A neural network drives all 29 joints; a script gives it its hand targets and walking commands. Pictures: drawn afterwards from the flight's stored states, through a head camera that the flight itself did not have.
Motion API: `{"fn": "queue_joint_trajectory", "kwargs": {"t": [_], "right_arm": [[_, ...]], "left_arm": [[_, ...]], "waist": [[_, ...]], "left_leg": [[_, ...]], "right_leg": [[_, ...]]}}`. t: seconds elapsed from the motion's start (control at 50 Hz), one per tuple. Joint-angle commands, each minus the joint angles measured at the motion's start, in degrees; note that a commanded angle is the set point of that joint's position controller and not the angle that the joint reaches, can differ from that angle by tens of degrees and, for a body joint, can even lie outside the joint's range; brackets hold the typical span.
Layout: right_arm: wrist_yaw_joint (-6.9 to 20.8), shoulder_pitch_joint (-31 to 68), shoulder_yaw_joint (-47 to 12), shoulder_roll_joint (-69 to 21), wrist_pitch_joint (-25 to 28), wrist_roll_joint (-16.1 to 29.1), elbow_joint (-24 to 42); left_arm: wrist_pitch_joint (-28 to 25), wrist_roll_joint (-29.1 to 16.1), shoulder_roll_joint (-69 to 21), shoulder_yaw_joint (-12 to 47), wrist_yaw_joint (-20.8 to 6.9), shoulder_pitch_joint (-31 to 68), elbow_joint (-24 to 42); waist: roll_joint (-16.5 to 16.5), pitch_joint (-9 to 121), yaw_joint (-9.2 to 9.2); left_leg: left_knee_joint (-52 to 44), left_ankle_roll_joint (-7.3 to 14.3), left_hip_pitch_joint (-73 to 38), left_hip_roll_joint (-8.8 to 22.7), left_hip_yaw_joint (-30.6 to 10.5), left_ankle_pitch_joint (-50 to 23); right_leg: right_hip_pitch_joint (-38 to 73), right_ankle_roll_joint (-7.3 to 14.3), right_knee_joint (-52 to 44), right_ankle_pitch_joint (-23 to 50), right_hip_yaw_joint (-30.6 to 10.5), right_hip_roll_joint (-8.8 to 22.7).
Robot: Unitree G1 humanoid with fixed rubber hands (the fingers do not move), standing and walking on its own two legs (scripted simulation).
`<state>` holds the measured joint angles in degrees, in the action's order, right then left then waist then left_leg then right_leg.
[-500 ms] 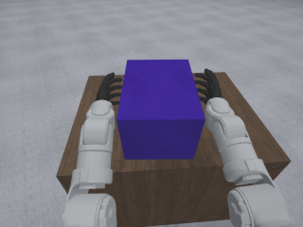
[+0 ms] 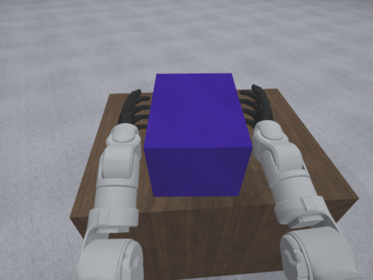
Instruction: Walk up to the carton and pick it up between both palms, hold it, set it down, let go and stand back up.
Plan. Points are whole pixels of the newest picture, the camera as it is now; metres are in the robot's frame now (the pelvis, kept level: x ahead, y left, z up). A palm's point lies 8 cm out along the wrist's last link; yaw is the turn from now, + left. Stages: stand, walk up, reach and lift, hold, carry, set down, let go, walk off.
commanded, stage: hold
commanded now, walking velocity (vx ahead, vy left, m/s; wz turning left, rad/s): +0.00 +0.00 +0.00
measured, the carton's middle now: (194, 131) +0.41 -0.01 +0.14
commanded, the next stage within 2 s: set down in 0.52 s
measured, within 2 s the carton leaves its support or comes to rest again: neither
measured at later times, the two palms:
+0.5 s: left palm (128, 127) +0.37 +0.13 +0.18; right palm (261, 122) +0.38 -0.14 +0.19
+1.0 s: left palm (133, 127) +0.39 +0.13 +0.16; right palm (258, 123) +0.40 -0.15 +0.16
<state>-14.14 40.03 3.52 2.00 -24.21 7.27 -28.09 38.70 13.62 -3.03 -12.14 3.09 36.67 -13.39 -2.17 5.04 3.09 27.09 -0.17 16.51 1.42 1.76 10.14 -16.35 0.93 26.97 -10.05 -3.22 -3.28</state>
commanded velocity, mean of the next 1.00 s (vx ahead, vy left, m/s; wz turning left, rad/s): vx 0.00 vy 0.00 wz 0.00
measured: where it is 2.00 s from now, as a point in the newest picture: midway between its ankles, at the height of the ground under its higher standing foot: outside the picture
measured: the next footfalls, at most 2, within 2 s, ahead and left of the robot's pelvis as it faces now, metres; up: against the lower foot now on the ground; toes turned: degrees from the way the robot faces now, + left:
none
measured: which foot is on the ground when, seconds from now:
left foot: down 0.00-1.00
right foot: down 0.00-1.00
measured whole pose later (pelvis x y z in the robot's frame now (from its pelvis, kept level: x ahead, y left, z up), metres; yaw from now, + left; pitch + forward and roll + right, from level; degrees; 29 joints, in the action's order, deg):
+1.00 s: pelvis +0.01 -0.01 +0.00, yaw +0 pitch +0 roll +1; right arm -12.0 39.4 7.6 0.7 -8.6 6.1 -36.7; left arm 25.4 13.5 -3.6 -12.8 4.2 37.6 -23.5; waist -2.2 4.0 0.6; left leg 24.3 -0.9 15.1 1.3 1.8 9.4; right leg -16.1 1.7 26.6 -10.7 -3.2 -3.2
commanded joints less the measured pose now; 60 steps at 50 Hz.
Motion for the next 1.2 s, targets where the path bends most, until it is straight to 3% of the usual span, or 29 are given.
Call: {"fn": "queue_joint_trajectory", "kwargs": {"t": [0.0,0.02,0.04,0.08,0.14,0.2,0.36,0.4,0.5,0.52,0.54,0.58,0.6,0.62,0.64,0.7,0.72,0.78,0.82,0.86,0.9,0.92,0.94,0.96,1.0,1.06,1.08,1.14,1.18], "right_arm": [[7.09,51.51,-23.21,-38.92,5.87,8.34,19.15],[7.0,49.09,-23.49,-39.38,5.72,8.65,18.06],[7.11,51.33,-24.17,-39.4,5.82,9.03,18.82],[7.17,50.05,-22.4,-39.41,5.18,7.49,14.8],[7.43,52.46,-24.17,-39.27,6.07,9.12,20.45],[7.01,49.1,-23.73,-39.42,5.5,8.37,16.12],[6.96,51.26,-24.46,-39.85,5.6,8.59,19.81],[7.0,49.69,-23.99,-39.66,5.46,8.58,18.76],[7.12,48.99,-23.01,-40.09,5.38,7.71,15.61],[7.7,49.69,-22.96,-39.05,5.56,8.58,14.16],[7.96,50.95,-22.94,-39.44,6.35,9.24,15.92],[9.11,54.7,-22.36,-39.61,8.93,7.43,15.09],[9.03,52.97,-20.98,-39.89,9.24,6.35,14.11],[9.59,54.61,-21.9,-39.75,10.49,6.32,15.51],[9.82,52.14,-21.05,-39.63,10.86,4.22,12.37],[10.7,50.48,-16.44,-39.19,13.77,0.51,9.27],[11.14,49.87,-15.82,-39.21,14.29,-1.44,8.08],[12.36,48.19,-13.75,-39.73,16.58,-4.31,2.47],[12.77,50.46,-16.58,-41.2,18.57,-4.09,5.4],[12.34,52.04,-19.53,-41.78,21.42,-2.64,8.11],[11.65,50.47,-20.05,-42.89,22.47,-1.14,7.62],[11.37,50.72,-21.49,-42.38,23.4,-0.53,9.06],[10.97,47.34,-20.67,-41.76,22.9,-1.32,6.81],[10.92,47.31,-20.81,-41.12,22.59,-0.78,7.69],[10.48,43.81,-18.09,-38.97,21.54,-3.61,3.99],[10.3,39.56,-16.92,-36.66,21.13,-4.36,1.69],[10.39,40.3,-17.19,-36.97,21.34,-4.53,2.57],[10.84,41.08,-18.17,-38.22,23.31,-4.17,3.37],[10.99,44.89,-18.98,-37.2,24.7,-3.2,6.45]], "left_arm": [[-3.94,-8.13,-35.31,24.88,-8.16,42.8,7.59],[-4.16,-8.43,-34.91,25.56,-8.17,43.83,10.18],[-3.91,-7.91,-34.45,23.9,-8.1,43.06,8.27],[-4.11,-7.08,-33.76,23.0,-8.35,44.49,7.63],[-4.45,-9.12,-35.23,24.67,-8.07,44.27,8.71],[-4.31,-8.35,-34.37,24.69,-8.12,43.66,9.6],[-4.58,-9.26,-34.84,25.84,-7.85,44.27,9.48],[-4.31,-8.72,-35.82,25.43,-7.96,43.36,9.74],[-4.38,-7.88,-34.64,24.43,-7.95,45.22,9.6],[-4.63,-6.89,-36.69,24.13,-8.2,42.88,9.24],[-5.93,-9.22,-37.73,26.68,-7.93,47.58,12.91],[-7.41,-8.68,-38.18,26.15,-7.88,48.36,8.62],[-7.82,-8.24,-38.5,26.07,-8.14,47.1,9.75],[-8.37,-8.5,-38.49,26.24,-7.62,48.83,10.15],[-9.16,-7.51,-37.78,24.74,-7.84,46.4,5.84],[-10.22,-3.64,-34.66,18.5,-9.23,41.03,-2.97],[-10.89,-3.05,-33.91,16.81,-9.44,40.47,-4.58],[-13.62,-1.55,-31.13,11.15,-10.27,41.71,-5.91],[-15.95,-2.91,-32.64,14.18,-9.35,44.4,-2.68],[-19.05,-6.03,-34.73,20.26,-8.09,47.56,2.81],[-20.74,-8.4,-37.7,25.78,-7.02,47.59,4.37],[-21.2,-9.18,-38.32,27.31,-6.54,46.34,4.66],[-20.98,-8.01,-37.73,26.53,-6.57,44.05,3.18],[-20.27,-7.16,-36.62,24.28,-6.59,40.81,0.22],[-18.89,-3.28,-33.37,18.98,-8.21,35.03,-6.08],[-18.71,-1.29,-30.21,14.99,-10.44,34.01,-5.79],[-18.75,-0.17,-29.54,12.81,-10.87,32.19,-7.0],[-20.6,-1.67,-31.22,14.5,-10.89,34.62,-3.8],[-21.16,-2.27,-33.32,16.57,-9.81,34.54,-3.33]], "waist": [[2.42,23.83,1.07],[3.02,24.28,1.79],[1.86,25.31,0.4],[2.22,21.93,1.31],[2.35,28.08,0.53],[2.57,24.87,1.3],[2.64,25.93,1.28],[2.16,25.92,0.88],[3.28,24.6,1.27],[5.12,21.3,-0.2],[5.37,26.05,0.56],[6.04,26.24,-0.15],[5.51,25.89,0.74],[5.59,28.41,-0.78],[3.41,26.0,-0.85],[1.49,20.48,-2.25],[-0.99,20.09,-2.79],[-2.54,17.36,-4.78],[-1.64,22.31,-5.67],[1.28,28.52,-4.47],[3.93,29.7,-1.97],[4.35,32.4,-2.51],[4.21,30.92,-1.93],[2.35,29.67,-3.66],[-0.68,23.52,-3.17],[-1.82,20.25,-2.92],[-3.79,19.23,-4.15],[-2.61,20.78,-4.48],[0.73,24.02,-5.15]], "left_leg": [[-7.87,1.41,-19.29,-4.39,-1.55,-7.1],[-7.39,1.73,-19.04,-4.68,-1.33,-7.57],[-7.56,1.99,-19.98,-4.45,-1.38,-7.24],[-8.52,1.93,-18.81,-4.59,-1.03,-4.45],[-7.52,1.62,-19.96,-4.37,-1.51,-7.9],[-7.63,1.48,-19.81,-4.59,-1.04,-7.24],[-7.44,1.61,-19.76,-4.61,-1.42,-6.61],[-6.8,1.37,-20.03,-4.46,-1.33,-9.66],[-8.36,1.71,-19.35,-4.43,-1.21,-5.32],[-8.89,1.5,-19.98,-4.19,-1.34,-5.38],[-8.09,0.8,-21.27,-3.97,-1.51,-6.15],[-8.1,0.52,-20.97,-3.48,-2.19,-4.65],[-8.18,0.22,-21.83,-3.1,-1.87,-5.77],[-8.25,0.39,-23.41,-2.78,-1.71,-5.57],[-8.57,0.57,-22.16,-2.81,-1.76,-4.58],[-10.49,1.8,-19.13,-2.56,-0.64,0.65],[-11.38,2.67,-17.82,-2.5,-0.31,2.62],[-12.99,3.44,-16.57,-2.46,1.4,4.47],[-12.04,3.03,-17.84,-2.51,1.94,-1.15],[-9.8,1.84,-18.71,-2.88,1.66,-7.42],[-7.99,0.21,-22.08,-2.7,0.82,-11.94],[-6.8,-0.56,-23.17,-2.54,0.46,-15.43],[-7.16,-0.53,-23.88,-2.68,0.3,-14.36],[-7.05,0.16,-23.02,-2.87,0.31,-14.45],[-8.42,1.25,-21.22,-3.24,0.6,-10.57],[-9.52,1.99,-19.43,-3.74,1.23,-7.45],[-10.48,2.75,-18.93,-3.75,1.35,-5.62],[-10.17,1.99,-19.56,-3.19,1.62,-8.83],[-9.15,1.03,-19.7,-3.18,0.9,-12.34]], "right_leg": [[15.17,-4.29,-9.87,7.97,4.82,0.35],[16.14,-4.26,-9.6,10.54,4.16,0.78],[16.17,-4.39,-9.93,9.53,4.3,0.6],[15.16,-4.55,-10.11,6.55,4.52,0.96],[16.44,-4.32,-9.45,9.62,4.37,0.41],[15.82,-4.38,-10.04,9.64,4.26,0.66],[15.68,-4.67,-9.51,9.94,4.37,0.9],[17.05,-4.27,-9.29,11.87,4.48,0.39],[15.59,-4.09,-10.24,6.57,4.39,0.57],[16.47,-3.39,-11.02,4.83,4.8,0.97],[16.3,-2.94,-10.22,5.55,5.11,0.58],[13.92,-2.77,-10.12,3.66,5.47,0.7],[12.82,-2.91,-10.46,3.46,5.92,0.69],[12.67,-2.59,-10.39,3.2,6.01,0.52],[12.57,-2.92,-10.85,2.3,6.0,0.49],[11.56,-3.37,-11.82,-3.76,6.07,1.42],[12.35,-3.75,-11.93,-5.55,6.22,1.57],[13.84,-3.94,-12.38,-10.31,6.4,2.19],[16.13,-4.67,-10.96,-2.02,6.54,2.1],[20.02,-4.69,-9.31,7.98,6.23,2.06],[18.78,-4.36,-9.3,12.63,6.55,1.51],[19.52,-4.07,-8.83,15.82,7.02,1.13],[19.0,-4.24,-9.66,14.57,7.07,1.33],[20.21,-4.2,-9.81,15.59,6.54,1.12],[21.89,-4.66,-10.52,14.8,6.32,1.86],[23.4,-5.82,-10.27,16.99,5.51,3.64],[22.95,-6.21,-10.67,15.01,5.58,3.55],[22.89,-5.6,-9.9,16.49,6.07,3.24],[23.85,-4.9,-9.25,19.26,6.49,2.68]]}}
